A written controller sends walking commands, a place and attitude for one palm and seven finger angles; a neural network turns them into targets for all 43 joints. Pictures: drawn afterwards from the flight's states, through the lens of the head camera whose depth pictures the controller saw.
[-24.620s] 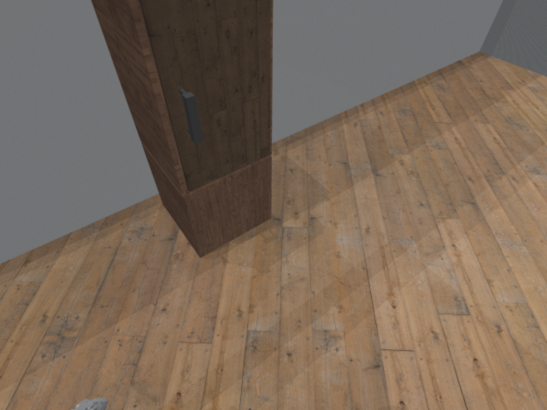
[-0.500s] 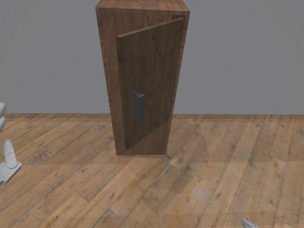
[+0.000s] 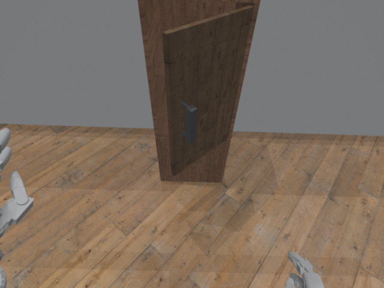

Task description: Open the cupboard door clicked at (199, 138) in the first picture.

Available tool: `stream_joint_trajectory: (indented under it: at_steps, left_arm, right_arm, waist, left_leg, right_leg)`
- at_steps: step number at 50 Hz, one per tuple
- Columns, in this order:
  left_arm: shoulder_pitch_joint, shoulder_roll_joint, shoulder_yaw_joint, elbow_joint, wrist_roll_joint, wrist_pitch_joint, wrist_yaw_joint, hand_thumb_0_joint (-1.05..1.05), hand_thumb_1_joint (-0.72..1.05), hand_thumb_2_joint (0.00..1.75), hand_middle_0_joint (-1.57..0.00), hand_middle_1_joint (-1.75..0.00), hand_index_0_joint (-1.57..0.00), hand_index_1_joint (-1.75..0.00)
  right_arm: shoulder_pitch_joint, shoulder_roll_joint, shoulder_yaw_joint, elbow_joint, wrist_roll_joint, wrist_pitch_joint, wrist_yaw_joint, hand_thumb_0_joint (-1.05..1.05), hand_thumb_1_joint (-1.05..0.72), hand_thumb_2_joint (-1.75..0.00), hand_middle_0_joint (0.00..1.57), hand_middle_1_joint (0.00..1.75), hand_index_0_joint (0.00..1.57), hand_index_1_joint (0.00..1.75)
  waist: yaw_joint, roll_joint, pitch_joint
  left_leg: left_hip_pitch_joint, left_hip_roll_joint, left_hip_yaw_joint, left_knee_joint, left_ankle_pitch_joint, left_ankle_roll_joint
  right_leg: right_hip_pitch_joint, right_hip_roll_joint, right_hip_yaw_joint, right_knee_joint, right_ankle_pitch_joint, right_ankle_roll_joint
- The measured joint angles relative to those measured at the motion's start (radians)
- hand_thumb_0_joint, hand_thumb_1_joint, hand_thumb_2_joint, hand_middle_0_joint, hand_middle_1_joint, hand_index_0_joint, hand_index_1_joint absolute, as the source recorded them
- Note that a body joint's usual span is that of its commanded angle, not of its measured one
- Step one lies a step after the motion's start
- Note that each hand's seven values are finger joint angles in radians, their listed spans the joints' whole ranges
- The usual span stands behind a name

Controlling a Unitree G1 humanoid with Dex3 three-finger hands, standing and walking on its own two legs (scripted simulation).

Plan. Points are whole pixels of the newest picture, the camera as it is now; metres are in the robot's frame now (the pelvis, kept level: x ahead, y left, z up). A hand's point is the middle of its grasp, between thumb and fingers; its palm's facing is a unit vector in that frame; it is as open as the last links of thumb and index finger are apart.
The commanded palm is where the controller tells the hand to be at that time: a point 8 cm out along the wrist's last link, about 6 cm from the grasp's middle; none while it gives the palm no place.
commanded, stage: let the arm hang, fingers relaxed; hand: left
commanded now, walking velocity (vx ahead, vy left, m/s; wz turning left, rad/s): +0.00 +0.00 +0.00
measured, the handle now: (186, 122) +0.63 +0.08 -0.04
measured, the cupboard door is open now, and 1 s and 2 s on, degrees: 43 43 43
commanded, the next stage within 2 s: look to check the result in 1.10 s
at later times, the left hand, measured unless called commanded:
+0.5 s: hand out of the picture -0.09 +0.17 -0.17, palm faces +0.05 -0.98 -0.19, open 7.4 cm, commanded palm none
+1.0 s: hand out of the picture +0.05 +0.21 -0.15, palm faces +0.05 -0.95 -0.30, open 7.4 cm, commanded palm none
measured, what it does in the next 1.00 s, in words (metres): stands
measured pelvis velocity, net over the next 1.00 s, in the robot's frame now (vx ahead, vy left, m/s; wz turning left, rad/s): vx -0.01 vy -0.02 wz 0.04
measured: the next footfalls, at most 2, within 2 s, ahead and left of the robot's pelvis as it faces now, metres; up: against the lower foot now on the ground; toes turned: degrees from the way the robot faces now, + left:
none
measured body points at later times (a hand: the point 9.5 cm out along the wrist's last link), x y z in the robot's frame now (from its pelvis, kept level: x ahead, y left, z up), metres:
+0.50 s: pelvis -0.03 -0.01 +0.00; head -0.01 +0.00 +0.45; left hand -0.10 +0.22 -0.16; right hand -0.03 -0.29 -0.14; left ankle +0.05 +0.10 -0.74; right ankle -0.05 -0.11 -0.74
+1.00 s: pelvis -0.01 -0.02 +0.01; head -0.02 -0.03 +0.46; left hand +0.05 +0.26 -0.13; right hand +0.06 -0.28 -0.14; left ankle +0.05 +0.10 -0.73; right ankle -0.05 -0.11 -0.74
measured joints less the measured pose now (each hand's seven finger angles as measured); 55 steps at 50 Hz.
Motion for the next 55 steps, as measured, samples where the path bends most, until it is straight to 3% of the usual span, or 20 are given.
stream_joint_trajectory:
  at_steps: [2, 6, 10, 14, 19, 25, 38, 55]
  left_arm:
    - [-0.079, 0.012, -0.052, 0.143, 0.028, 0.0, -0.034, 0.01, 0.89, 0.9, -0.21, -0.3, -0.2, -0.3]
    - [-0.248, 0.018, -0.231, 0.615, 0.056, 0.131, -0.117, 0.0, 0.9, 0.9, -0.2, -0.3, -0.2, -0.3]
    - [-0.281, -0.059, -0.366, 1.02, 0.064, 0.195, -0.158, 0.01, 0.91, 0.9, -0.2, -0.3, -0.19, -0.29]
    - [-0.245, -0.135, -0.429, 1.264, 0.056, 0.214, -0.164, 0.01, 0.91, 0.9, -0.2, -0.3, -0.2, -0.3]
    - [-0.194, -0.177, -0.425, 1.441, 0.046, 0.209, -0.16, 0.01, 0.92, 0.9, -0.21, -0.3, -0.2, -0.3]
    - [-0.141, -0.154, -0.395, 1.546, 0.04, 0.195, -0.148, 0.01, 0.91, 0.9, -0.21, -0.3, -0.2, -0.3]
    - [-0.206, -0.097, -0.376, 1.549, 0.039, 0.177, -0.129, 0.01, 0.91, 0.9, -0.2, -0.3, -0.2, -0.3]
    - [-0.332, -0.108, -0.382, 1.487, 0.041, 0.153, -0.135, 0.0, 0.91, 0.9, -0.2, -0.3, -0.2, -0.3]
  right_arm:
    - [-0.033, -0.028, -0.016, 0.031, -0.001, -0.016, 0.039, 0.01, -0.9, -0.9, 0.21, 0.3, 0.21, 0.3]
    - [-0.121, -0.085, -0.022, 0.109, -0.017, 0.062, 0.079, 0.01, -0.9, -0.9, 0.21, 0.3, 0.21, 0.3]
    - [-0.132, -0.095, -0.022, 0.187, -0.019, 0.109, 0.096, 0.01, -0.9, -0.9, 0.21, 0.3, 0.21, 0.3]
    - [-0.085, -0.09, -0.021, 0.27, -0.025, 0.144, 0.097, 0.01, -0.9, -0.9, 0.21, 0.3, 0.2, 0.3]
    - [-0.01, -0.074, -0.02, 0.381, -0.023, 0.166, 0.082, 0.01, -0.9, -0.9, 0.21, 0.3, 0.2, 0.3]
    - [0.044, -0.043, -0.027, 0.459, -0.018, 0.173, 0.068, 0.01, -0.9, -0.9, 0.2, 0.3, 0.2, 0.3]
    - [-0.013, -0.007, -0.03, 0.459, -0.018, 0.158, 0.073, 0.01, -0.9, -0.9, 0.21, 0.3, 0.2, 0.3]
    - [-0.089, -0.068, -0.033, 0.444, -0.021, 0.138, 0.076, 0.01, -0.9, -0.9, 0.21, 0.3, 0.2, 0.3]
  waist:
    - [-0.007, 0.017, -0.002]
    - [-0.031, 0.035, -0.003]
    - [-0.067, 0.046, 0.015]
    - [-0.074, 0.008, 0.044]
    - [-0.051, -0.022, 0.08]
    - [-0.034, -0.008, 0.099]
    - [-0.039, 0.042, 0.063]
    - [-0.05, 0.021, 0.042]
  left_leg:
    - [-0.029, -0.007, -0.004, 0.005, 0.007, 0.007]
    - [-0.084, -0.042, 0.0, 0.034, 0.023, 0.018]
    - [-0.066, -0.024, -0.022, 0.028, 0.033, 0.002]
    - [-0.035, -0.006, -0.038, 0.007, 0.043, -0.009]
    - [-0.01, 0.004, -0.053, -0.052, 0.074, -0.015]
    - [0.007, 0.009, -0.067, -0.08, 0.088, -0.02]
    - [0.044, 0.004, -0.057, -0.095, 0.081, -0.02]
    - [0.084, 0.005, -0.044, -0.136, 0.075, -0.024]
  right_leg:
    - [-0.058, -0.006, -0.005, 0.068, 0.006, 0.01]
    - [-0.135, -0.035, 0.029, 0.131, -0.017, 0.011]
    - [-0.105, -0.015, 0.011, 0.107, -0.005, 0.002]
    - [-0.058, 0.006, -0.001, 0.051, 0.021, -0.011]
    - [-0.023, 0.017, -0.013, -0.026, 0.062, -0.016]
    - [0.006, 0.024, -0.024, -0.076, 0.084, -0.021]
    - [0.034, 0.017, -0.015, -0.077, 0.072, -0.022]
    - [0.073, 0.015, 0.001, -0.127, 0.077, -0.023]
